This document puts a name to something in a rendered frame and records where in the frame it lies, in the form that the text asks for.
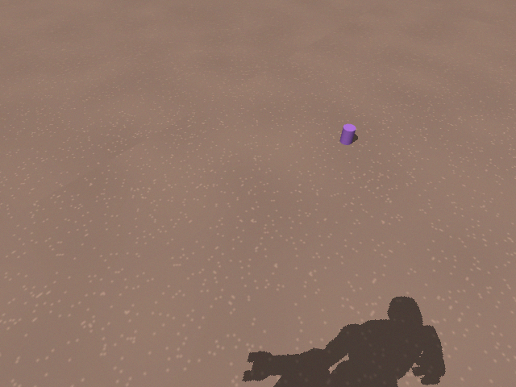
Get can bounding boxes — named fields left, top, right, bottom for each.
left=340, top=124, right=356, bottom=145

